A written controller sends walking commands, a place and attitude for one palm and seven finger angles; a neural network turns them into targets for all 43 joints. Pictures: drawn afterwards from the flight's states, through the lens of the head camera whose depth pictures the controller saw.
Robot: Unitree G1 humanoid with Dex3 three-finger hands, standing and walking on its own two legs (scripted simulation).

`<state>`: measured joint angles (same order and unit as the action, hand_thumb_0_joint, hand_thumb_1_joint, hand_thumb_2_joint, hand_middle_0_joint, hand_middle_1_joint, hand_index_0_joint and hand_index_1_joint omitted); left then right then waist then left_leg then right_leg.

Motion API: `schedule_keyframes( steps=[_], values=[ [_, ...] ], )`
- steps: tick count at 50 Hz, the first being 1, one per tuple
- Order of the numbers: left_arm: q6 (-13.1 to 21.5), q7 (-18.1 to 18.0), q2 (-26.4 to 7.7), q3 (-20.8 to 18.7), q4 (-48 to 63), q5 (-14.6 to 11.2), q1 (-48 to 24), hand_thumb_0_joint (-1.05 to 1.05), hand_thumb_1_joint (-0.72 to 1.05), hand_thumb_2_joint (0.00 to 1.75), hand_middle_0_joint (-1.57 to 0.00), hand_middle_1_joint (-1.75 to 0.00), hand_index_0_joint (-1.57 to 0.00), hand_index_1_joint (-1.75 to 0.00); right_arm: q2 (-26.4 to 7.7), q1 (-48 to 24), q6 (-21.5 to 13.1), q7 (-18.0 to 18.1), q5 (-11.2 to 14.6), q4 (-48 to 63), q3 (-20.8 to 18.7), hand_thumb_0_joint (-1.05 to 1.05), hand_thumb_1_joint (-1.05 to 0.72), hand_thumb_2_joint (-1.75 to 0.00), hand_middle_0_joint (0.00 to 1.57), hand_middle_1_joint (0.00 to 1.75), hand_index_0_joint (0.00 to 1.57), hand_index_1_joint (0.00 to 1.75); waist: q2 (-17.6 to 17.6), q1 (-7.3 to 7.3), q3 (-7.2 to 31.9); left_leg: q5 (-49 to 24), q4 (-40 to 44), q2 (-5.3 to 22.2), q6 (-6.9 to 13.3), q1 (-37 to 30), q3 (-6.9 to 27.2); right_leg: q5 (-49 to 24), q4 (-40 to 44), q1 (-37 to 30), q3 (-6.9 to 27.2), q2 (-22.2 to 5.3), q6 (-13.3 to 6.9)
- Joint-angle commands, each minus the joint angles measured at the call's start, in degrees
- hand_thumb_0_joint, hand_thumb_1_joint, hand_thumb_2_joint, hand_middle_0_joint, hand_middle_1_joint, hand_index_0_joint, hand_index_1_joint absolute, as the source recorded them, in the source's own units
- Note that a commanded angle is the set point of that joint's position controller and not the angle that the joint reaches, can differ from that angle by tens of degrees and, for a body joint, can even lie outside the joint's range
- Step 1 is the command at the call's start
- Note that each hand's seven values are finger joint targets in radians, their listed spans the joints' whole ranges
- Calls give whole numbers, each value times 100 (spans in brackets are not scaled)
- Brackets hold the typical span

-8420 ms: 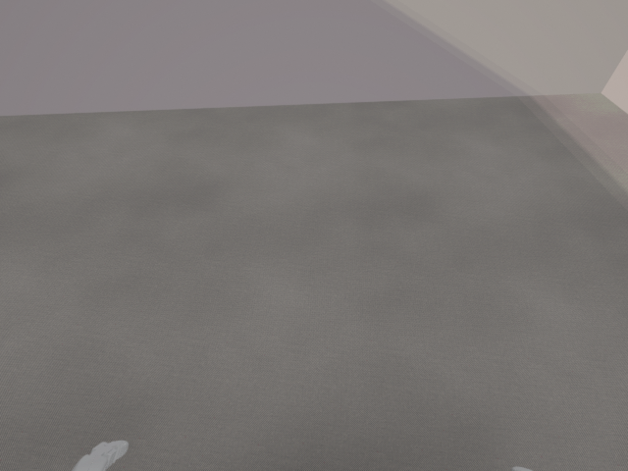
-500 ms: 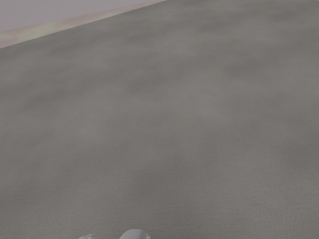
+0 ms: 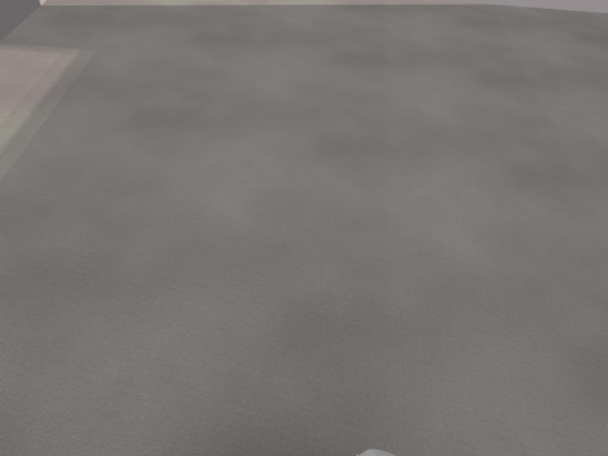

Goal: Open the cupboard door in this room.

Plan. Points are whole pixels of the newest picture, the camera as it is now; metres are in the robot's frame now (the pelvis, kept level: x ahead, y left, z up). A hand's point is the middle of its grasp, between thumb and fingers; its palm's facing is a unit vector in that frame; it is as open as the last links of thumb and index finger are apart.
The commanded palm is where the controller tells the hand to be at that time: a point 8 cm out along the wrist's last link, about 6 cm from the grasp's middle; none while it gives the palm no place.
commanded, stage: turn or walk to find it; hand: left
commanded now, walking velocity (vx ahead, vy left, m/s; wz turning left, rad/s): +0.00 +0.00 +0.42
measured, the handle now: out of the picture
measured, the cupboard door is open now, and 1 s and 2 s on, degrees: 0 0 0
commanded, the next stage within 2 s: none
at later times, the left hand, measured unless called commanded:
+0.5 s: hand out of the picture +0.04 +0.15 -0.14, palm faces +0.22 -0.94 -0.27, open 7.4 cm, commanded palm none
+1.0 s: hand out of the picture -0.12 +0.20 -0.17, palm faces +0.48 -0.84 -0.24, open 7.4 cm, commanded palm none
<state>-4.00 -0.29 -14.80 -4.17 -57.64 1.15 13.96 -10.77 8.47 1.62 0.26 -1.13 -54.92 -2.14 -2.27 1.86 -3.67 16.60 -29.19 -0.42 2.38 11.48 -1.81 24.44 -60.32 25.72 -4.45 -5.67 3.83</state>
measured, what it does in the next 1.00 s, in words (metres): steps on the spot, turning left: right foot, then left foot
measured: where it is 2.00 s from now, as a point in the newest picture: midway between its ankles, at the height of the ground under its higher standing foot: outside the picture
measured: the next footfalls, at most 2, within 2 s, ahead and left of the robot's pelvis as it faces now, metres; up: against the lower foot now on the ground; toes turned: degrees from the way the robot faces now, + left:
right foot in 0.32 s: +0.04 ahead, -0.14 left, +0.00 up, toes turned +4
left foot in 0.80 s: -0.05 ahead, +0.10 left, +0.00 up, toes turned +27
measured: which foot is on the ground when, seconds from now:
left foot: down 0.00-0.32, up 0.34-0.78, down 0.80-1.00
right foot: up 0.00-0.30, down 0.32-0.80, up 0.82-1.00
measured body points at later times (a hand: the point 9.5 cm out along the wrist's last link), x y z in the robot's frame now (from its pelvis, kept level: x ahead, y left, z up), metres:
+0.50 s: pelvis -0.02 -0.05 +0.00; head +0.01 -0.09 +0.45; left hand +0.03 +0.20 -0.12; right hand +0.05 -0.30 -0.17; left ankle -0.07 +0.09 -0.65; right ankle +0.00 -0.14 -0.74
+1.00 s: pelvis -0.06 -0.01 +0.00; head -0.05 +0.02 +0.45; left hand -0.15 +0.25 -0.16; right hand +0.13 -0.19 -0.13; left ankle -0.09 +0.08 -0.74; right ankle -0.02 -0.15 -0.66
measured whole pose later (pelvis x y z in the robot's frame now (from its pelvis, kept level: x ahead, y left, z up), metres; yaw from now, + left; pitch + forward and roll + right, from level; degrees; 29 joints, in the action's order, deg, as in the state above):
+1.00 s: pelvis -0.06 -0.01 +0.00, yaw +25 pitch -2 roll -1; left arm -3.5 -0.2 -14.8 -4.1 -56.8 1.0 12.8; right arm -10.9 8.3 1.4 0.2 -1.0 -54.5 -2.1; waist -1.7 1.7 -4.4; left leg 13.9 -28.3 -0.7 2.7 12.9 -1.9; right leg 23.8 -62.3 25.7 -3.0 -5.6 4.2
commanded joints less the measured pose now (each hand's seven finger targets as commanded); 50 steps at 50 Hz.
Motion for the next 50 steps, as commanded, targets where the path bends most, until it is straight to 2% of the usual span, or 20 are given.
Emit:
schedule_keyframes(
  steps=[1, 9, 14, 15, 16, 17, 18, 19, 21, 23, 26, 34, 36, 38, 39, 40, 41, 44, 46, 50],
  values=[
    [191, -31, -345, -16, 502, -12, -202, 0, 90, 90, -20, -30, -20, -30, -1182, 298, -142, 106, 23, 259, -264, 0, -90, -90, 20, 30, 20, 30, 873, -247, 342, -2781, 1081, 1338, 607, -581, 1279, -255, -163, 530, 264, -22, 140],
    [244, -88, -215, 45, 826, -65, -683, 0, 90, 90, -20, -30, -20, -30, -1237, 572, -82, 89, -31, 257, -358, 0, -90, -90, 20, 30, 20, 30, 1100, -428, 555, -3293, 736, 1384, 806, -717, 1939, 232, 1266, 44, 323, 202, 116],
    [356, -110, -297, 12, 710, -85, -90, 0, 90, 90, -20, -30, -20, -30, -1164, 314, -50, 49, 10, 341, -386, 0, -90, -90, 20, 30, 20, 30, 898, -82, 762, -2648, 240, 910, 398, 255, 1968, -1217, 3455, -1631, 153, 368, 4],
    [405, -135, -490, -33, 677, -57, 78, 0, 90, 90, -20, -30, -20, -30, -986, 342, -62, 25, 44, 366, -367, 0, -90, -90, 20, 30, 20, 30, 476, -7, 840, -1709, -54, 637, 124, 912, 1744, -1610, 3936, -2406, 487, -41, -89],
    [453, -183, -945, -127, 648, 23, 245, 0, 90, 90, -20, -30, -20, -30, -643, 397, -78, -9, 83, 463, -302, 0, -90, -90, 20, 30, 20, 30, -901, 62, 982, -72, -1046, -41, -237, 1910, 926, -2040, 4148, -3119, 1683, -1299, -518],
    [436, -184, -1171, -146, 715, 30, 260, 0, 90, 90, -20, -30, -20, -30, -685, 228, -39, 7, 47, 588, -331, 0, -90, -90, 20, 30, 20, 30, -1342, 153, 736, 1718, -2260, -344, -388, 2143, 548, -2632, 4317, -2496, 2356, -2238, -1176],
    [430, -200, -970, -140, 781, -14, 38, 0, 90, 90, -20, -30, -20, -30, -860, 256, 73, 0, -5, 469, -393, 0, -90, -90, 20, 30, 20, 30, -927, 59, 556, 1536, -3158, -122, -368, 1944, 850, -1926, 4498, -1787, 2080, -2087, -1340],
    [410, -228, -777, -129, 870, -20, -359, 0, 90, 90, -20, -30, -20, -30, -875, 365, 142, -30, -23, 371, -415, 0, -90, -90, 20, 30, 20, 30, -1043, -114, 250, 1255, -3562, -4, -367, 1998, 879, -1299, 4665, -1379, 1817, -1845, -1270],
    [428, -183, -547, -26, 959, -20, -739, 0, 90, 90, -20, -30, -20, -30, -766, 557, 176, -95, -38, 163, -403, 0, -90, -90, 20, 30, 20, 30, -515, -323, -82, 663, -4041, 115, -453, 1986, 632, -1340, 4519, -1148, 1069, -1334, -1031],
    [469, -165, -476, 7, 940, -20, -617, 0, 90, 90, -20, -30, -20, -30, -677, 712, 190, -118, -29, 90, -375, 0, -90, -90, 20, 30, 20, 30, -573, -336, 19, 358, -4113, 125, -552, 2007, 496, -1729, 4409, -1346, 584, -1135, -910],
    [482, -176, -497, -10, 849, -8, -337, 0, 90, 90, -20, -30, -20, -30, -688, 620, 200, -118, -25, 93, -359, 0, -90, -90, 20, 30, 20, 30, -742, -224, 103, 310, -3911, 233, -658, 2033, 399, -1938, 4376, -1621, 429, -1197, -945],
    [429, -164, -851, -130, 543, 75, 227, 0, 90, 90, -20, -30, -20, -30, -512, -40, 71, -92, 65, 276, -196, 0, -90, -90, 20, 30, 20, 30, -894, 125, 408, 1081, -1615, 284, -620, 1283, -146, -3625, 3692, -2203, 196, -1564, -1213],
    [405, -151, -906, -154, 498, 69, 199, 0, 90, 90, -20, -30, -20, -30, -521, 136, 30, -71, 71, 245, -183, 0, -90, -90, 20, 30, 20, 30, -921, 19, 535, 773, -938, 199, -561, 859, -295, -3693, 3437, -2101, 111, -1530, -1105],
    [362, -137, -876, -154, 499, 0, -3, 0, 90, 90, -20, -30, -20, -30, -640, 544, -27, -72, 53, 138, -207, 0, -90, -90, 20, 30, 20, 30, -650, -260, 669, -417, 217, 211, -485, -31, -345, -3065, 2894, -1645, -295, -1363, -716],
    [318, -123, -674, -116, 555, -46, 42, 0, 90, 90, -20, -30, -20, -30, -945, 723, -82, -80, 41, 115, -270, 0, -90, -90, 20, 30, 20, 30, 296, -366, 812, -1121, 766, 641, -331, -806, 276, -2130, 2059, -923, -499, -1025, -420],
    [284, -91, -257, -29, 768, -74, 18, 0, 90, 90, -20, -30, -20, -30, -1504, 926, -117, -47, -3, 146, -403, 0, -90, -90, 20, 30, 20, 30, 2030, -478, 702, -2976, 997, 2068, 286, -1258, 2130, 685, 928, 537, -678, -239, 22],
    [216, -120, -277, 38, 859, -23, -296, 0, 90, 90, -20, -30, -20, -30, -1700, 1102, -54, -10, 1, 62, -430, 0, -90, -90, 20, 30, 20, 30, 1819, -602, 708, -3349, 1035, 2453, 776, -828, 2166, 1347, 207, 436, -153, -135, -6],
    [157, -67, -385, -44, 686, -9, -494, 0, 90, 90, -20, -30, -20, -30, -1274, 354, -71, 92, -16, 229, -305, 0, -90, -90, 20, 30, 20, 30, 1489, -368, 188, -2079, 1184, 1765, 643, -130, 1647, 354, -393, 549, 267, -206, -14],
    [179, -25, -353, -44, 543, -5, -216, 0, 90, 90, -20, -30, -20, -30, -1186, 138, -113, 97, -6, 314, -252, 0, -90, -90, 20, 30, 20, 30, 1131, -210, 296, -2236, 1144, 1473, 571, -286, 1330, -71, -449, 510, 274, -117, 35],
    [197, -40, -334, -21, 551, -14, -244, 0, 90, 90, -20, -30, -20, -30, -1166, 359, -144, 88, 15, 308, -278, 0, -90, -90, 20, 30, 20, 30, 869, -282, 469, -2462, 1122, 1388, 631, -529, 1366, -218, -146, 452, 319, -43, 117]
  ],
)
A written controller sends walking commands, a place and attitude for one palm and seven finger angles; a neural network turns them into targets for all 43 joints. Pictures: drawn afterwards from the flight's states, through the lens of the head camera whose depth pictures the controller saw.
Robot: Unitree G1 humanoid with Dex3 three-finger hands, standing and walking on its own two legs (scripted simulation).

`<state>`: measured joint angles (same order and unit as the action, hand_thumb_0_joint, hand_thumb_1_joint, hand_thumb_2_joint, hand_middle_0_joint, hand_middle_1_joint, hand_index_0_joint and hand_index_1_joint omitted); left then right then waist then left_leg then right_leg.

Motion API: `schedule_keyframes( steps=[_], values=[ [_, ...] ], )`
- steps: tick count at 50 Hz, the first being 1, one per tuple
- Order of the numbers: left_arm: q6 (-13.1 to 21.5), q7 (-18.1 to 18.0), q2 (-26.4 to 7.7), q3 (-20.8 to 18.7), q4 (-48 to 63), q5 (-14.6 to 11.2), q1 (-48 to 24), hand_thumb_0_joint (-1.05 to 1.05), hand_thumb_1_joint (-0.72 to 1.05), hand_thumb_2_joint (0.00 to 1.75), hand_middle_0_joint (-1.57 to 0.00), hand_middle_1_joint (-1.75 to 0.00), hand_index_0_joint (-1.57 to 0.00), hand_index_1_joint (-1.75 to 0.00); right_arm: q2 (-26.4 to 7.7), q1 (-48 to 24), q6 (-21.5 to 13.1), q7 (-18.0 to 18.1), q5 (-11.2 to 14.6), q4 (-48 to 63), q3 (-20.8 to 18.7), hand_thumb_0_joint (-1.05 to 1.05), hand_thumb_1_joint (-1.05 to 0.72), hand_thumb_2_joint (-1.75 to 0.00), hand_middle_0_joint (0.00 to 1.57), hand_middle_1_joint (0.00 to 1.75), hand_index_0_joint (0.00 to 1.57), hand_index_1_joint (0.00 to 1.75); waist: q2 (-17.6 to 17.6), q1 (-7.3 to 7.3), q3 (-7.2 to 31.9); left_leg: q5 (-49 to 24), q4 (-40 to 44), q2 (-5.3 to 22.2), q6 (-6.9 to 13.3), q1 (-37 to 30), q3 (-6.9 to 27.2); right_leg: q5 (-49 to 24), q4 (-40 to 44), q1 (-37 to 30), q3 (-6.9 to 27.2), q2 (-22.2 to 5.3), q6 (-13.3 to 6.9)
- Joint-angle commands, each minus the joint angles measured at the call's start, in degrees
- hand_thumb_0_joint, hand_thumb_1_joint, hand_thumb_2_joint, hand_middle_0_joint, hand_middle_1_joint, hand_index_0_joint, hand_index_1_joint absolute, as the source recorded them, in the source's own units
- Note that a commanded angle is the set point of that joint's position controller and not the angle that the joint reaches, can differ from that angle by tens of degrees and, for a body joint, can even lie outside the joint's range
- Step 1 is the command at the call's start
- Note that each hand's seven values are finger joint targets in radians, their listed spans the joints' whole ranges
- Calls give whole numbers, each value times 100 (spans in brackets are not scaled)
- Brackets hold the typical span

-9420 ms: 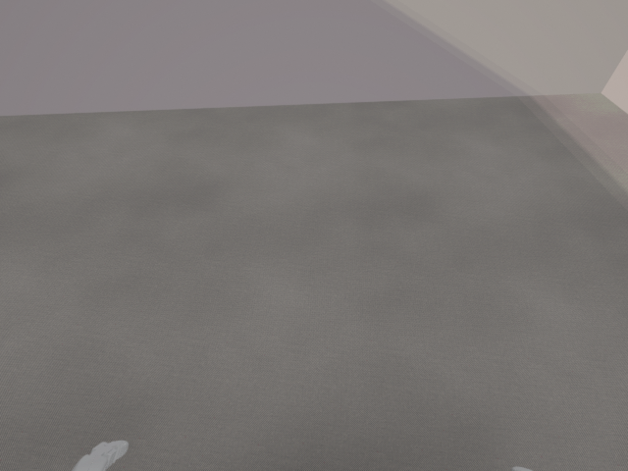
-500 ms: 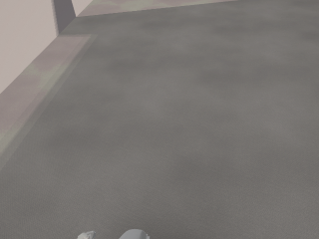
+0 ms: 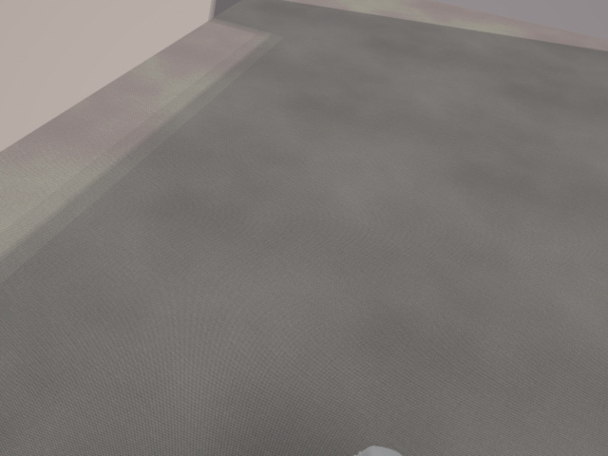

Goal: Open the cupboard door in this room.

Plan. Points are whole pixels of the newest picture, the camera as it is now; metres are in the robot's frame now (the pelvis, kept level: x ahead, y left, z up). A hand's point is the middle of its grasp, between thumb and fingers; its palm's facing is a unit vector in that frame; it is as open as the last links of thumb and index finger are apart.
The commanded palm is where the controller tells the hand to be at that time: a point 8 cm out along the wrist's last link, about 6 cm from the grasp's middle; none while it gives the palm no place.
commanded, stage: turn or walk to find it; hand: left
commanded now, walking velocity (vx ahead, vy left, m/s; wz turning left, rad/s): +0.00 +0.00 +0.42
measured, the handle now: out of the picture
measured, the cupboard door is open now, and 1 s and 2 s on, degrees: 0 0 0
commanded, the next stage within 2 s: stand and wait in 1.40 s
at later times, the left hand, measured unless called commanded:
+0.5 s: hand out of the picture +0.00 +0.14 -0.14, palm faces +0.24 -0.93 -0.27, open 7.4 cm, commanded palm none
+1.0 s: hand out of the picture -0.15 +0.19 -0.17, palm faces +0.49 -0.84 -0.23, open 7.4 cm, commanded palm none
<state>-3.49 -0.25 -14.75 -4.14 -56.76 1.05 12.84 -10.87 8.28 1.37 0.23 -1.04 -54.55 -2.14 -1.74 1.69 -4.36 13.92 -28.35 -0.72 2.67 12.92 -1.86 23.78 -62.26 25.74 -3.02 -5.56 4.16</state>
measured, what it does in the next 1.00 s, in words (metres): steps on the spot, turning left: right foot, then left foot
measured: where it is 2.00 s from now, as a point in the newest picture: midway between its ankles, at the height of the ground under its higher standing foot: outside the picture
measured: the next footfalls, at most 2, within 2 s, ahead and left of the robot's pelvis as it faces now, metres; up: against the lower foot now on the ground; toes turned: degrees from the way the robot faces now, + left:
right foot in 0.30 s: +0.03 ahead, -0.14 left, +0.00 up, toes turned +4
left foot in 0.78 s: -0.11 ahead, +0.08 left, +0.00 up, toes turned +26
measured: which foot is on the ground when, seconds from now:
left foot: down 0.00-0.30, up 0.32-0.76, down 0.78-1.00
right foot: up 0.00-0.28, down 0.30-0.80, up 0.82-1.00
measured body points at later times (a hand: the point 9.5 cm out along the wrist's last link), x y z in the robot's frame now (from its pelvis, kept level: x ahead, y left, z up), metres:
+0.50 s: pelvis -0.04 -0.06 +0.00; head -0.03 -0.10 +0.45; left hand -0.01 +0.19 -0.12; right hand +0.03 -0.31 -0.17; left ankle -0.09 +0.09 -0.64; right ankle -0.01 -0.15 -0.74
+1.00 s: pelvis -0.10 -0.02 +0.00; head -0.09 +0.01 +0.45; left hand -0.18 +0.24 -0.15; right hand +0.09 -0.20 -0.13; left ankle -0.14 +0.06 -0.74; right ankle -0.04 -0.17 -0.66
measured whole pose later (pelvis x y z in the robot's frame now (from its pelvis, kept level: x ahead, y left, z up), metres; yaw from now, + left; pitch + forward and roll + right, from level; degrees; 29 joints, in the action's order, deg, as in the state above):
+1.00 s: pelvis -0.10 -0.02 +0.00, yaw +26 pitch -1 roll -1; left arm -3.5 -0.2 -14.9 -4.2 -57.2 1.0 12.7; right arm -10.1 9.3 1.2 0.4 -1.0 -55.1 -2.0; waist -1.8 1.6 -3.3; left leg 15.0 -26.9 -0.6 2.4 11.0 -1.0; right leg 22.7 -61.7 26.4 -2.7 -5.6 4.6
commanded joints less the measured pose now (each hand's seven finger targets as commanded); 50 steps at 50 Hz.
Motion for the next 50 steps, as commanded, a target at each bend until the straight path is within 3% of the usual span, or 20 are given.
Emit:
schedule_keyframes(
  steps=[1, 5, 9, 13, 14, 15, 16, 17, 19, 22, 32, 35, 37, 38, 39, 40, 41, 42, 45, 50],
  values=[
    [144, -55, -317, -17, 500, -7, -199, 0, 90, 90, -20, -30, -20, -30, -1162, 434, -114, 88, 0, 252, -292, 0, -90, -90, 20, 30, 20, 30, 765, -294, 550, -2207, 1024, 1450, 648, -727, 1476, -105, 190, 455, 187, -34, 100],
    [157, -79, -255, 10, 678, -27, -487, 0, 90, 90, -20, -30, -20, -30, -1212, 584, -74, 70, -29, 242, -345, 0, -90, -90, 20, 30, 20, 30, 860, -413, 561, -2103, 950, 1477, 764, -713, 1852, 200, 878, 262, 208, 80, 85],
    [181, -92, -204, 20, 723, -53, -429, 0, 90, 90, -20, -30, -20, -30, -1212, 461, -25, 47, -56, 293, -374, 0, -90, -90, 20, 30, 20, 30, 1114, -345, 505, -1849, 902, 1347, 718, -156, 2110, 194, 1753, -432, 132, 266, -8],
    [270, -122, -316, -29, 574, -62, 290, 0, 90, 90, -20, -30, -20, -30, -1105, 232, 15, 11, -8, 403, -398, 0, -90, -90, 20, 30, 20, 30, 755, 36, 726, -843, 381, 844, 308, 861, 1989, -1081, 3771, -2036, 70, 273, -98],
    [333, -157, -674, -104, 574, 8, 416, 0, 90, 90, -20, -30, -20, -30, -796, 318, 20, -20, 43, 438, -376, 0, -90, -90, 20, 30, 20, 30, -200, 88, 803, 39, -392, 357, -32, 1686, 1544, -783, 4461, -2770, 858, -529, -318],
    [357, -184, -1148, -200, 656, 79, 415, 0, 90, 90, -20, -30, -20, -30, -481, 277, 13, -24, 39, 600, -311, 0, -90, -90, 20, 30, 20, 30, -1707, 158, 590, 1616, -1837, -402, -422, 2489, 544, -757, 4846, -2703, 2381, -1970, -931],
    [316, -193, -1123, -148, 768, 12, 258, 0, 90, 90, -20, -30, -20, -30, -819, 152, 64, -18, -19, 579, -398, 0, -90, -90, 20, 30, 20, 30, -1149, 147, 504, 1836, -2897, -167, -399, 2167, 739, -806, 4952, -1710, 2282, -2279, -1271],
    [353, -213, -895, -169, 859, 3, -186, 0, 90, 90, -20, -30, -20, -30, -858, 313, 141, -47, -51, 450, -428, 0, -90, -90, 20, 30, 20, 30, -1262, -76, 286, 1489, -3437, -4, -379, 2049, 938, -155, 5131, -1155, 1909, -1953, -1213],
    [329, -190, -623, -53, 975, -22, -704, 0, 90, 90, -20, -30, -20, -30, -778, 616, 228, -107, -55, 190, -451, 0, -90, -90, 20, 30, 20, 30, -603, -388, -75, 904, -4123, 83, -441, 1888, 703, -212, 5039, -694, 1167, -1425, -923],
    [414, -167, -458, 4, 911, -21, -525, 0, 90, 90, -20, -30, -20, -30, -645, 951, 244, -129, -51, 22, -403, 0, -90, -90, 20, 30, 20, 30, -642, -395, 115, 375, -4345, 115, -612, 1932, 477, -1044, 4787, -1184, 356, -1069, -816],
    [364, -170, -794, -126, 488, 88, 340, 0, 90, 90, -20, -30, -20, -30, -533, 136, 158, -106, 13, 199, -262, 0, -90, -90, 20, 30, 20, 30, -877, 137, 342, 1322, -2097, 335, -662, 1345, -17, -1896, 4405, -1924, 295, -1562, -1219],
    [344, -152, -892, -163, 395, 91, 381, 0, 90, 90, -20, -30, -20, -30, -484, 260, 70, -70, 67, 199, -213, 0, -90, -90, 20, 30, 20, 30, -1002, 103, 635, 1286, -1110, 228, -580, 811, -254, -2817, 3930, -2066, 155, -1595, -1209],
    [311, -134, -885, -158, 372, 41, 248, 0, 90, 90, -20, -30, -20, -30, -556, 608, 19, -53, 66, 104, -213, 0, -90, -90, 20, 30, 20, 30, -814, -149, 809, 414, -75, 169, -506, 16, -320, -2697, 3463, -1713, -162, -1445, -889],
    [273, -124, -773, -138, 393, -13, 181, 0, 90, 90, -20, -30, -20, -30, -713, 833, -31, -59, 61, 41, -252, 0, -90, -90, 20, 30, 20, 30, -323, -308, 896, -278, 600, 325, -430, -659, -113, -2241, 2913, -1209, -447, -1238, -594],
    [235, -107, -449, -88, 530, -61, 210, 0, 90, 90, -20, -30, -20, -30, -1178, 948, -87, -45, 19, 59, -347, 0, -90, -90, 20, 30, 20, 30, 1119, -381, 959, -927, 1122, 1426, -56, -1276, 1332, -824, 1795, -87, -748, -611, -217],
    [188, -87, -166, 24, 741, -22, -70, 0, 90, 90, -20, -30, -20, -30, -1611, 1035, -53, 2, 4, 83, -439, 0, -90, -90, 20, 30, 20, 30, 2080, -494, 703, -2404, 1197, 2334, 482, -1169, 2271, 1151, 892, 807, -573, -146, 14],
    [131, -95, -329, 3, 743, 1, -305, 0, 90, 90, -20, -30, -20, -30, -1600, 1015, -10, 12, -23, 38, -422, 0, -90, -90, 20, 30, 20, 30, 1398, -543, 572, -2196, 1122, 2452, 747, -675, 1956, 1038, 366, 554, -176, -210, -82],
    [67, -117, -293, -19, 627, 28, -442, 0, 90, 90, -20, -30, -20, -30, -1382, 806, -47, 78, -35, 37, -357, 0, -90, -90, 20, 30, 20, 30, 1757, -485, 329, -1993, 1284, 2024, 545, -256, 1779, 698, 221, 563, 105, -252, -55],
    [117, -19, -351, -55, 424, 9, -184, 0, 90, 90, -20, -30, -20, -30, -1139, 212, -89, 118, -15, 213, -249, 0, -90, -90, 20, 30, 20, 30, 1153, -194, 190, -2142, 1091, 1499, 474, -377, 1264, -75, -182, 655, 109, -123, 9],
    [145, -47, -332, -13, 436, -14, -234, 0, 90, 90, -20, -30, -20, -30, -1137, 519, -128, 115, 14, 169, -287, 0, -90, -90, 20, 30, 20, 30, 844, -283, 519, -2879, 910, 1380, 575, -935, 1314, -162, 111, 579, 156, -18, 141]
  ],
)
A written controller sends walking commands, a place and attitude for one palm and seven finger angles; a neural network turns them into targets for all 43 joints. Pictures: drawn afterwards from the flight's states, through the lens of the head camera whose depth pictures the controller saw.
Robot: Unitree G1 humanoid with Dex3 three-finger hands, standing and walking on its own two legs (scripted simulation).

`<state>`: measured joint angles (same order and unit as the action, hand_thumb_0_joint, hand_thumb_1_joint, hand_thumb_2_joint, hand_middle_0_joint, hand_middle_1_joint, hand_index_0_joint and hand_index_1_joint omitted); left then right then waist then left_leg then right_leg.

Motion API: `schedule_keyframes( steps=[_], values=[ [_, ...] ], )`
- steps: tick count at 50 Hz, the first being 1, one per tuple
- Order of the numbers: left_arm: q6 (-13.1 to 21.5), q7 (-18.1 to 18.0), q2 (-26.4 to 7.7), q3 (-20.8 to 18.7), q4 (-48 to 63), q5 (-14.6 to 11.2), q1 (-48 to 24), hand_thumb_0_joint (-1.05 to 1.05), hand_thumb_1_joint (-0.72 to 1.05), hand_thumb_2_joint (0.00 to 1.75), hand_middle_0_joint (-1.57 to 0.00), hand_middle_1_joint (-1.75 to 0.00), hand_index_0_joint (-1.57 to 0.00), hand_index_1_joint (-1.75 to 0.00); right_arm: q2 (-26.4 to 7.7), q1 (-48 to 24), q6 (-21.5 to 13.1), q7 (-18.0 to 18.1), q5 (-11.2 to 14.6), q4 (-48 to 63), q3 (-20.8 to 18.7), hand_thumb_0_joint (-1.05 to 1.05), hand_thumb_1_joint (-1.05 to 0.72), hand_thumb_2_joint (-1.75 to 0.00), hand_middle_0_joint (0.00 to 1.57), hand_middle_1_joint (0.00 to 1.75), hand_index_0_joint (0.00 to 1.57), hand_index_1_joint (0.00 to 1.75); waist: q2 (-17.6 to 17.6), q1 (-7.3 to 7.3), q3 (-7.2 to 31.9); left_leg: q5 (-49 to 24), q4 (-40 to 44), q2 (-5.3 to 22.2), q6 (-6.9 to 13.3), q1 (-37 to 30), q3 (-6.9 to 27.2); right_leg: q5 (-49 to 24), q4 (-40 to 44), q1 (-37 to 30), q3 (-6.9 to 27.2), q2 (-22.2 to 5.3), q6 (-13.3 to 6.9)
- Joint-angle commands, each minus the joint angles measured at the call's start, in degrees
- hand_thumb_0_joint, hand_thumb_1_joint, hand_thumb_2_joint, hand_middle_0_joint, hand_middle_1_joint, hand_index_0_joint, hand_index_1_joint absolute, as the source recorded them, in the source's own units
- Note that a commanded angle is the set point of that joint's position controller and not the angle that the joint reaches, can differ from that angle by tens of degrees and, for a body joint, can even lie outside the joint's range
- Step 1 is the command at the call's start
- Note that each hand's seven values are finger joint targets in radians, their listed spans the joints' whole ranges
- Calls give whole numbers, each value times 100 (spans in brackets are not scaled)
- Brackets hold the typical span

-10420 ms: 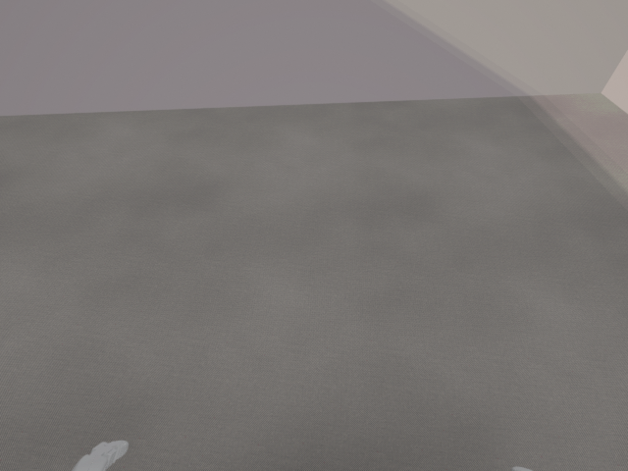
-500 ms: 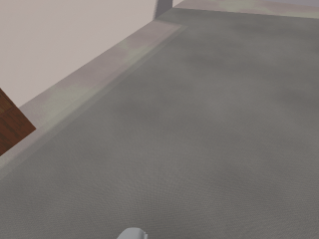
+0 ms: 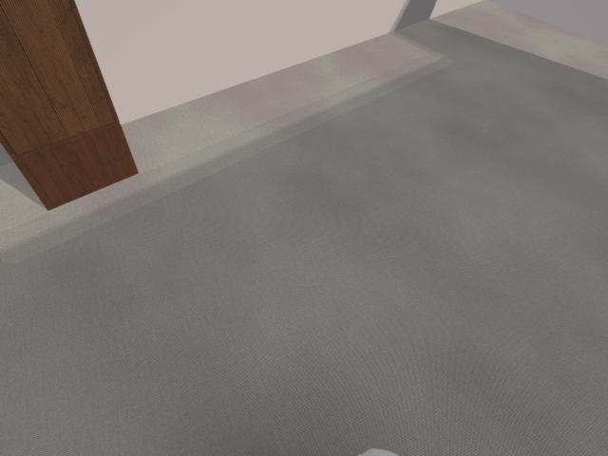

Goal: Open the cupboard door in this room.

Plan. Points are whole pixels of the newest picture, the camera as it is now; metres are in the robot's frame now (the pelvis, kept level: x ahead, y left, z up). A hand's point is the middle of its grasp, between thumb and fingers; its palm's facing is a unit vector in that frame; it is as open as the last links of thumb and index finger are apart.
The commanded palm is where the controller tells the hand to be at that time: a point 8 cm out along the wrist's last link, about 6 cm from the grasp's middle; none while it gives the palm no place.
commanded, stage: turn or walk to find it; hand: left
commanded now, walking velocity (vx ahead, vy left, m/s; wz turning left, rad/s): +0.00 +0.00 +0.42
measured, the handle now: out of the picture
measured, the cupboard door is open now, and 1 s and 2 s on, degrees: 0 0 0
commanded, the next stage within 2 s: stand and wait in 0.40 s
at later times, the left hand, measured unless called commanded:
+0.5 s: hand out of the picture +0.02 +0.14 -0.14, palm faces +0.24 -0.93 -0.27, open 7.4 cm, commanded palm none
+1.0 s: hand out of the picture -0.14 +0.18 -0.18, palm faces +0.45 -0.87 -0.21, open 7.4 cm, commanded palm none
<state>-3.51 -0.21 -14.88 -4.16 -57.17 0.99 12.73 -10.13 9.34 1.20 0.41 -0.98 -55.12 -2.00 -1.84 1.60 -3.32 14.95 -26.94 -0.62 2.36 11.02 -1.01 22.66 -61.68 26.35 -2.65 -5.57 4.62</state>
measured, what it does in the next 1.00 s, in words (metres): steps on the spot, turning left: right foot, then left foot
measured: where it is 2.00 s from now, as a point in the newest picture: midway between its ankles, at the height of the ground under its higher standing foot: outside the picture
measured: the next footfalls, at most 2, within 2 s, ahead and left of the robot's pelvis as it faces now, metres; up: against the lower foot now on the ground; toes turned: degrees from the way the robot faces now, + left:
right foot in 0.28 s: +0.03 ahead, -0.14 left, +0.00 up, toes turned +3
left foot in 0.80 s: -0.07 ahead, +0.07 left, +0.00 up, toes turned +22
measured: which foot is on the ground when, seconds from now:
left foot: down 0.00-0.28, up 0.30-0.78, down 0.80-1.00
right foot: up 0.00-0.26, down 0.28-0.80, up 0.82-1.00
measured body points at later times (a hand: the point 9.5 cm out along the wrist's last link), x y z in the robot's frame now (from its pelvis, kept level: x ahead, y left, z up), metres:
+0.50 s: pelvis -0.03 -0.06 +0.00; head +0.00 -0.10 +0.45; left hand +0.00 +0.19 -0.12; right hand +0.04 -0.31 -0.17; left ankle -0.09 +0.10 -0.64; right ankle -0.01 -0.14 -0.74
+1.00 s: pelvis -0.08 -0.02 +0.00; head -0.08 +0.01 +0.45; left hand -0.16 +0.22 -0.16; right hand +0.09 -0.21 -0.13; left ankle -0.11 +0.06 -0.74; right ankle -0.03 -0.17 -0.67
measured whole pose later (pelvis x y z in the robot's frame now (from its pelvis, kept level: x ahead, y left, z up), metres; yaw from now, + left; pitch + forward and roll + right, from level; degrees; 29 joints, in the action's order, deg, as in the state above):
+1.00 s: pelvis -0.08 -0.02 +0.00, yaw +23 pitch -2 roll -2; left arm -3.2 -0.4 -13.5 -3.7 -58.9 1.0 13.5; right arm -9.7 8.9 1.5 0.5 -0.9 -57.0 -1.9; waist -1.5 1.9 -3.6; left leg 14.0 -26.7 -1.4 3.3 10.9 -0.4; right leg 23.8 -59.8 24.7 -2.7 -4.9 4.0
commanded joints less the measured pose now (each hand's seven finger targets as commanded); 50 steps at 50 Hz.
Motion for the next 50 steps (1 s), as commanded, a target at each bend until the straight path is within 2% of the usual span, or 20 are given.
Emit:
schedule_keyframes(
  steps=[1, 8, 10, 12, 13, 14, 15, 17, 19, 20, 26, 33, 36, 38, 39, 40, 41, 43, 46, 50],
  values=[
    [141, -64, -297, -2, 522, -19, -273, 0, 90, 90, -20, -30, -20, -30, -1232, 419, -100, 92, -1, 231, -316, 0, -90, -90, 20, 30, 20, 30, 886, -281, 382, -2865, 771, 1419, 662, -718, 1339, 20, 191, 494, 127, -2, 109],
    [178, -101, -174, 38, 743, -55, -521, 0, 90, 90, -20, -30, -20, -30, -1263, 406, -22, 62, -62, 298, -378, 0, -90, -90, 20, 30, 20, 30, 1095, -350, 447, -2532, 630, 1369, 760, -264, 1946, 319, 1573, -311, 119, 236, -16],
    [224, -106, -183, 33, 720, -78, -285, 0, 90, 90, -20, -30, -20, -30, -1244, 329, -13, 52, -63, 339, -391, 0, -90, -90, 20, 30, 20, 30, 1076, -233, 599, -2680, 413, 1246, 703, -95, 2046, 36, 2375, -804, 74, 361, -66],
    [309, -121, -271, 6, 614, -77, 124, 0, 90, 90, -20, -30, -20, -30, -1189, 244, -10, 34, -7, 364, -401, 0, -90, -90, 20, 30, 20, 30, 788, -6, 801, -2135, -38, 933, 377, 427, 1863, -1108, 3765, -1863, 18, 305, -87],
    [378, -153, -576, -47, 580, -19, 320, 0, 90, 90, -20, -30, -20, -30, -926, 330, -20, 1, 47, 386, -377, 0, -90, -90, 20, 30, 20, 30, 28, 45, 928, -1023, -586, 514, 30, 1204, 1488, -1473, 4296, -2752, 614, -380, -241],
    [423, -200, -1095, -157, 575, 58, 420, 0, 90, 90, -20, -30, -20, -30, -554, 328, -25, -28, 58, 522, -304, 0, -90, -90, 20, 30, 20, 30, -1550, 104, 865, 1321, -1848, -326, -391, 2320, 519, -2333, 4415, -3224, 2040, -1829, -838],
    [385, -201, -1115, -121, 651, 8, 415, 0, 90, 90, -20, -30, -20, -30, -833, 192, 47, 0, 10, 555, -379, 0, -90, -90, 20, 30, 20, 30, -1181, 147, 725, 1961, -2902, -198, -392, 2120, 625, -2692, 4430, -2307, 2058, -2268, -1285],
    [391, -207, -716, -98, 814, -22, -339, 0, 90, 90, -20, -30, -20, -30, -862, 414, 195, -50, -40, 251, -435, 0, -90, -90, 20, 30, 20, 30, -796, -189, 160, 1234, -4002, 0, -416, 2046, 767, -1369, 4724, -1436, 1420, -1651, -1213],
    [399, -189, -437, -4, 886, -37, -597, 0, 90, 90, -20, -30, -20, -30, -780, 675, 220, -108, -46, 68, -422, 0, -90, -90, 20, 30, 20, 30, -475, -377, 19, 681, -4321, 127, -494, 2103, 565, -1627, 4557, -1429, 639, -1222, -970],
    [429, -175, -389, 19, 875, -32, -513, 0, 90, 90, -20, -30, -20, -30, -722, 709, 226, -120, -43, 26, -400, 0, -90, -90, 20, 30, 20, 30, -552, -344, -21, 504, -4380, 126, -550, 2102, 484, -1879, 4532, -1484, 407, -1111, -912],
    [472, -179, -400, 31, 549, 19, 129, 0, 90, 90, -20, -30, -20, -30, -641, 473, 233, -68, -26, -44, -311, 0, -90, -90, 20, 30, 20, 30, -700, -103, -23, 493, -3681, 293, -650, 1812, 375, -1992, 4575, -1624, 384, -1211, -1098],
    [437, -163, -679, -45, 140, 73, 650, 0, 90, 90, -20, -30, -20, -30, -491, -12, 101, -23, 51, -10, -145, 0, -90, -90, 20, 30, 20, 30, -859, 189, 415, 1185, -1688, 230, -574, 1182, -83, -3537, 4063, -2350, 398, -1375, -1388],
    [398, -174, -740, -82, 65, 59, 514, 0, 90, 90, -20, -30, -20, -30, -507, 161, 54, 1, 75, -56, -131, 0, -90, -90, 20, 30, 20, 30, -815, 30, 492, 848, -899, 225, -509, 639, -228, -3372, 3817, -2123, 290, -1469, -1281],
    [347, -162, -692, -82, 89, -3, 327, 0, 90, 90, -20, -30, -20, -30, -599, 454, -4, -15, 66, -125, -148, 0, -90, -90, 20, 30, 20, 30, -524, -201, 581, -231, 258, 261, -414, -196, -216, -2710, 3331, -1649, -95, -1246, -870],
    [301, -148, -507, -58, 141, -51, 353, 0, 90, 90, -20, -30, -20, -30, -868, 546, -53, -23, 49, -120, -202, 0, -90, -90, 20, 30, 20, 30, 335, -262, 670, -747, 710, 770, -218, -752, 471, -1802, 2639, -988, -434, -870, -557],
    [254, -117, -160, 22, 329, -75, 315, 0, 90, 90, -20, -30, -20, -30, -1351, 632, -65, 4, -10, -57, -308, 0, -90, -90, 20, 30, 20, 30, 1855, -331, 456, -2027, 986, 1981, 362, -1009, 2006, 434, 1638, 256, -765, -177, -145],
    [189, -132, -181, 62, 430, -20, 12, 0, 90, 90, -20, -30, -20, -30, -1512, 704, 4, 29, -17, -82, -340, 0, -90, -90, 20, 30, 20, 30, 1673, -431, 327, -2289, 1104, 2343, 817, -492, 2081, 1222, 852, 185, -358, -69, -163],
    [104, -123, -275, 18, 336, 8, -204, 0, 90, 90, -20, -30, -20, -30, -1233, 338, -26, 114, -23, -60, -265, 0, -90, -90, 20, 30, 20, 30, 1559, -319, 71, -2131, 1124, 1854, 769, -179, 1739, 725, 281, 298, 42, -139, -129],
    [149, -55, -276, -8, 229, 7, -11, 0, 90, 90, -20, -30, -20, -30, -1164, 47, -67, 116, -4, 84, -231, 0, -90, -90, 20, 30, 20, 30, 1020, -165, 137, -2318, 936, 1443, 638, -316, 1299, 162, -19, 360, 79, -40, -58],
    [159, -73, -282, -15, 315, -4, -141, 0, 90, 90, -20, -30, -20, -30, -1188, 310, -93, 99, 8, 101, -282, 0, -90, -90, 20, 30, 20, 30, 851, -229, 314, -2407, 928, 1343, 636, -517, 1435, -24, 36, 408, 159, 2, 56]
  ],
)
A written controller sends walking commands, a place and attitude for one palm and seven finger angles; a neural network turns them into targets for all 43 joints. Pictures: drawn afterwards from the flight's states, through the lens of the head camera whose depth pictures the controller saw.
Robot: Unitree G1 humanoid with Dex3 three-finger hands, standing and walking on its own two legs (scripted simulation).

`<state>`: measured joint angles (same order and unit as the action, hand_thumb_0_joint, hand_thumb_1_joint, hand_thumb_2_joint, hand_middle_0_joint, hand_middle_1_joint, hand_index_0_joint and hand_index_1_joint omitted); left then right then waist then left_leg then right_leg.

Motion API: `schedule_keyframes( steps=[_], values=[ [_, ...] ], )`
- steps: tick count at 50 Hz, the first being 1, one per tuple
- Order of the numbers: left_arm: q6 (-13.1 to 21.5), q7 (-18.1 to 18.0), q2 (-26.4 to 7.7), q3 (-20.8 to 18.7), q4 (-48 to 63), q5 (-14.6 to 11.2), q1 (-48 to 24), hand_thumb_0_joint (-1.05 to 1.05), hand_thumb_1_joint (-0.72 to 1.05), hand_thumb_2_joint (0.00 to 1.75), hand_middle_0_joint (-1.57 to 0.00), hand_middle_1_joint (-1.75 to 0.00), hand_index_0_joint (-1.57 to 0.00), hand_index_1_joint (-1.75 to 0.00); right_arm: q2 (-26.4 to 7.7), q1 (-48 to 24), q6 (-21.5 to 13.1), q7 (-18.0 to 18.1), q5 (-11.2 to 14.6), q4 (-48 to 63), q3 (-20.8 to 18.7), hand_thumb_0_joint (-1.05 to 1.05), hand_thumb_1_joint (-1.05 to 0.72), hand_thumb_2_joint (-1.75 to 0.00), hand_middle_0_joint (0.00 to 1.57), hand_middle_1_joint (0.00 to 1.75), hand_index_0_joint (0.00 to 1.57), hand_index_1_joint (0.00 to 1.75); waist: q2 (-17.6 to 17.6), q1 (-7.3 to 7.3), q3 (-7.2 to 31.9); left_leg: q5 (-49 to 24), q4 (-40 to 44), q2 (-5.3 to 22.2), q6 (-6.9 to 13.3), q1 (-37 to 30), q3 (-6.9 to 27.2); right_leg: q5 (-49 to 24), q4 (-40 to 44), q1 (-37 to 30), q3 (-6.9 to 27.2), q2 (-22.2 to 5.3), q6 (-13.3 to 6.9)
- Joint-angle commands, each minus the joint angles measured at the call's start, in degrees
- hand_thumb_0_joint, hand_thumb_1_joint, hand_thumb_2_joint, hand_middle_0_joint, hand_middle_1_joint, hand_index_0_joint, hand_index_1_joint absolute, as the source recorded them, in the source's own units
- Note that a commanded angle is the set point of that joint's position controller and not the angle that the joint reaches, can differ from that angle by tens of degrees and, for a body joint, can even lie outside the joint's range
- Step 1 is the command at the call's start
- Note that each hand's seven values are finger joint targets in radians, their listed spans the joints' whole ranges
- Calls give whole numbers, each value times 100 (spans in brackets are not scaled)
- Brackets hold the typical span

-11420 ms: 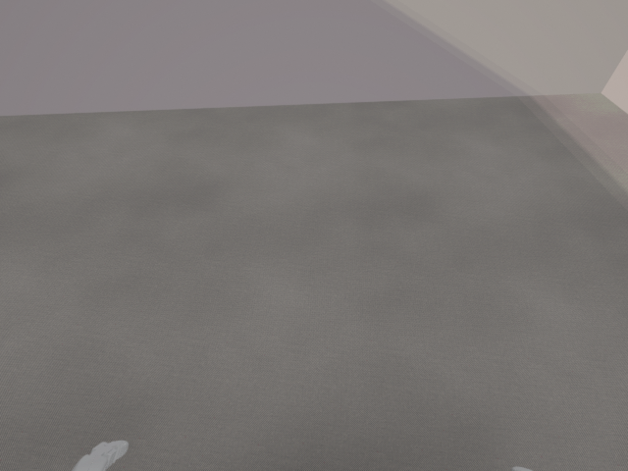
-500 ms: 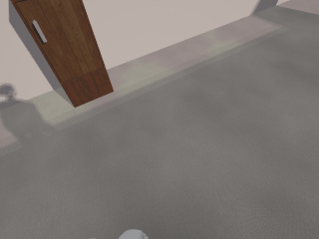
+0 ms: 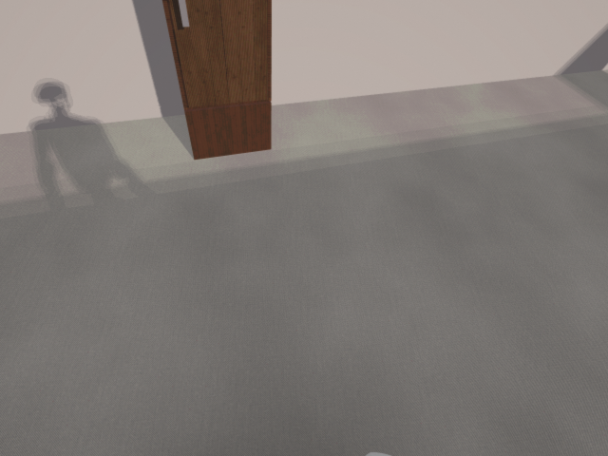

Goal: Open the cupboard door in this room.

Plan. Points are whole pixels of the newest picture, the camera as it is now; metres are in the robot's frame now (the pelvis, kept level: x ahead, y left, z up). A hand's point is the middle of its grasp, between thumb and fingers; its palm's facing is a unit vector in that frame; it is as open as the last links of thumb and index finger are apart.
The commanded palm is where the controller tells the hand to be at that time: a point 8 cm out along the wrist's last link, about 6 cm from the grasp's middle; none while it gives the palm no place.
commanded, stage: turn or walk to find it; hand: left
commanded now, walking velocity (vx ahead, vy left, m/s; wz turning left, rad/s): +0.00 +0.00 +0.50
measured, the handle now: (182, 3) +1.47 +0.57 -0.04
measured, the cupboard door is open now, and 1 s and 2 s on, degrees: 0 0 0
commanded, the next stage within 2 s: stand and wait in 0.40 s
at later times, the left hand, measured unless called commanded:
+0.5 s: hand out of the picture +0.00 +0.14 -0.15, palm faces +0.24 -0.93 -0.27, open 7.4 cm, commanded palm none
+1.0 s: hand out of the picture -0.01 +0.16 -0.18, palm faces +0.38 -0.90 -0.19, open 7.4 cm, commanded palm none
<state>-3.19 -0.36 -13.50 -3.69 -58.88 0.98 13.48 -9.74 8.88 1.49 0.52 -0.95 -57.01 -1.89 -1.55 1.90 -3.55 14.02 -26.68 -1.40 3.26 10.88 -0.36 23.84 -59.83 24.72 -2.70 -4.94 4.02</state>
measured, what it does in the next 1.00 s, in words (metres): steps on the spot, turning left: right foot, then left foot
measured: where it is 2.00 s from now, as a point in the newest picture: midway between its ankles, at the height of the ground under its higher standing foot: outside the picture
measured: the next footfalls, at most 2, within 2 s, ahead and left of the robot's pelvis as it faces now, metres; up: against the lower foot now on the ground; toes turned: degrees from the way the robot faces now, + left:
right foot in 0.32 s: +0.02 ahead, -0.14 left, +0.00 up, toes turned +4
left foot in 0.78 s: +0.06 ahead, +0.10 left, +0.00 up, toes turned +20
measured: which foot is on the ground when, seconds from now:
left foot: down 0.00-0.32, up 0.34-0.76, down 0.78-1.00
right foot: up 0.00-0.30, down 0.32-0.82, up 0.84-1.00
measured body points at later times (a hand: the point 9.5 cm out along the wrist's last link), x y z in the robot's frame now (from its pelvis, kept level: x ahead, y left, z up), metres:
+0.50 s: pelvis +0.00 -0.06 +0.00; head +0.00 -0.10 +0.45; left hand -0.01 +0.18 -0.12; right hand +0.05 -0.31 -0.17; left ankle +0.00 +0.10 -0.64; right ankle -0.02 -0.15 -0.74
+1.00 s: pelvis +0.03 -0.02 -0.01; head +0.05 +0.00 +0.44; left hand -0.03 +0.21 -0.17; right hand +0.21 -0.20 -0.15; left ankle +0.02 +0.09 -0.74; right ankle +0.05 -0.17 -0.69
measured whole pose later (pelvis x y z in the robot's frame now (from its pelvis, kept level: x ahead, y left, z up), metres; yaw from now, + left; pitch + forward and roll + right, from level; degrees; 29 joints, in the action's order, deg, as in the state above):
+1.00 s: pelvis +0.03 -0.02 -0.01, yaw +18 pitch -2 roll +0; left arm -1.7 -1.2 -9.8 -2.4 -61.1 0.7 14.2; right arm -8.7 5.5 0.0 1.3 -0.8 -58.4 -2.0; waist -0.8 1.6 -4.9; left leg 13.6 -29.1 -0.3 1.8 13.4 -2.2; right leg 29.1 -54.5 20.4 -2.8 -5.6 3.5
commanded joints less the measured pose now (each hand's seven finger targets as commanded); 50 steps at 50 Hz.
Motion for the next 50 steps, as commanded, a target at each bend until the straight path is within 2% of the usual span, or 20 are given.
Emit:
schedule_keyframes(
  steps=[1, 6, 10, 12, 14, 15, 16, 17, 18, 19, 21, 24, 30, 36, 38, 39, 40, 41, 44, 50],
  values=[
    [126, -69, -422, -63, 533, -2, -278, 0, 90, 90, -20, -30, -20, -30, -1219, 422, -119, 82, 0, 294, -313, 0, -90, -90, 20, 30, 20, 30, 794, -300, 350, -2322, 881, 1428, 574, -561, 1462, -120, -69, 596, 180, -54, 137],
    [121, -95, -382, -63, 786, -26, -670, 0, 90, 90, -20, -30, -20, -30, -1267, 574, -75, 58, -42, 357, -379, 0, -90, -90, 20, 30, 20, 30, 948, -405, 328, -1874, 882, 1446, 691, -366, 1987, 125, 467, 411, 252, 53, 124],
    [191, 5, -326, -36, 905, 3, -721, 0, 90, 90, -20, -30, -20, -30, -1300, 662, -72, 24, -95, 414, -406, 0, -90, -90, 20, 30, 20, 30, 1166, -453, 484, 656, 1158, 1348, 699, -100, 2488, 351, 1367, -54, 123, 241, 9],
    [244, 58, -332, -34, 866, 2, -456, 0, 90, 90, -20, -30, -20, -30, -1314, 538, -75, 2, -99, 455, -411, 0, -90, -90, 20, 30, 20, 30, 1155, -304, 434, 1324, 1160, 1203, 630, 504, 2553, 257, 2086, -792, -17, 395, -68],
    [304, 96, -384, -84, 638, 14, 339, 0, 90, 90, -20, -30, -20, -30, -1242, 214, -68, -1, -79, 534, -419, 0, -90, -90, 20, 30, 20, 30, 797, 140, 372, 1930, 687, 787, 379, 1678, 2165, -340, 3247, -2328, -244, 485, -150],
    [349, 65, -626, -150, 527, 75, 855, 0, 90, 90, -20, -30, -20, -30, -939, 164, -73, -3, -43, 617, -365, 0, -90, -90, 20, 30, 20, 30, -21, 367, 357, 2175, -330, 292, 71, 2830, 1722, 15, 4012, -3394, 363, -65, -333],
    [374, -34, -1129, -225, 513, 153, 1111, 0, 90, 90, -20, -30, -20, -30, -453, 187, -112, 1, 21, 755, -244, 0, -90, -90, 20, 30, 20, 30, -1768, 490, 340, 2062, -2274, -393, -321, 3904, 496, 1417, 4892, -3757, 2348, -1826, -763],
    [366, -89, -1157, -149, 644, 3, 887, 0, 90, 90, -20, -30, -20, -30, -853, -116, -113, -37, -79, 843, -326, 0, -90, -90, 20, 30, 20, 30, -1192, 409, -131, 1780, -3091, -13, -340, 3784, 649, 1940, 5402, -2447, 2940, -2412, -965],
    [405, -109, -1072, -170, 793, -9, 356, 0, 90, 90, -20, -30, -20, -30, -956, 124, -54, -101, -98, 784, -380, 0, -90, -90, 20, 30, 20, 30, -737, 40, -248, 1284, -3520, 153, -355, 3468, 731, 1944, 5590, -1845, 2635, -2310, -1009],
    [444, -134, -979, -188, 828, -31, 121, 0, 90, 90, -20, -30, -20, -30, -921, 297, 25, -125, -99, 666, -406, 0, -90, -90, 20, 30, 20, 30, -866, -86, -326, 1081, -3801, 226, -401, 3205, 652, 1853, 5624, -1518, 2445, -2126, -838],
    [530, -111, -454, 15, 782, -51, -146, 0, 90, 90, -20, -30, -20, -30, -785, 614, 106, -183, -105, 331, -375, 0, -90, -90, 20, 30, 20, 30, -461, -352, -739, 309, -4123, 322, -514, 2798, 494, 60, 5299, -1061, 1004, -1392, -617],
    [589, -107, -203, 124, 567, -39, 220, 0, 90, 90, -20, -30, -20, -30, -537, 977, 133, -162, -48, 121, -324, 0, -90, -90, 20, 30, 20, 30, -596, -398, -597, -209, -4214, 230, -625, 2570, 307, -1662, 4951, -1262, 43, -956, -572],
    [616, -154, -168, 213, 113, 6, 1024, 0, 90, 90, -20, -30, -20, -30, -397, 481, 101, -75, -28, 136, -158, 0, -90, -90, 20, 30, 20, 30, -721, -173, -139, 78, -2973, 414, -709, 2207, -11, -4568, 4171, -2106, -187, -999, -803],
    [506, -182, -291, 179, -248, 47, 1348, 0, 90, 90, -20, -30, -20, -30, -257, 19, -103, -2, 27, 27, -1, 0, -90, -90, 20, 30, 20, 30, -1007, 49, 141, 152, -722, 190, -528, 936, -539, -5538, 3404, -2321, -76, -999, -935],
    [487, -206, -335, 137, -283, -19, 1179, 0, 90, 90, -20, -30, -20, -30, -467, 554, -197, 35, 15, -170, -48, 0, -90, -90, 20, 30, 20, 30, -703, -274, 527, -1363, 350, 283, -424, -89, -489, -5163, 2539, -2173, -298, -859, -652],
    [472, -197, -205, 149, -227, -52, 1271, 0, 90, 90, -20, -30, -20, -30, -834, 839, -257, 50, 1, -230, -133, 0, -90, -90, 20, 30, 20, 30, 145, -333, 961, -3351, 174, 970, -172, -1186, 107, -3872, 1790, -1440, -540, -569, -382],
    [462, -212, 75, 208, -166, -100, 1432, 0, 90, 90, -20, -30, -20, -30, -1149, 1176, -264, 82, 10, -306, -196, 0, -90, -90, 20, 30, 20, 30, 1246, -405, 1321, -6055, -294, 2044, 526, -2257, 1263, -313, 1060, -254, -574, -103, -156],
    [406, -243, 73, 231, -131, -70, 1264, 0, 90, 90, -20, -30, -20, -30, -1180, 1238, -205, 148, 76, -413, -179, 0, -90, -90, 20, 30, 20, 30, 1531, -411, 1230, -6816, -89, 2360, 920, -1924, 1324, 1451, 501, -208, -180, -46, -107],
    [283, -192, -37, 131, -40, -57, 494, 0, 90, 90, -20, -30, -20, -30, -937, 500, -195, 200, 42, -252, -161, 0, -90, -90, 20, 30, 20, 30, 1240, -351, 482, -4738, 319, 1886, 802, -786, 1100, 977, 319, -93, 89, -200, -66],
    [133, -105, 57, 39, 118, -1, 354, 0, 90, 90, -20, -30, -20, -30, -1018, 68, -147, 93, -27, 98, -267, 0, -90, -90, 20, 30, 20, 30, 907, -199, 162, -1734, 969, 1521, 610, 433, 1146, 219, 487, -303, -36, -53, -6]
  ],
)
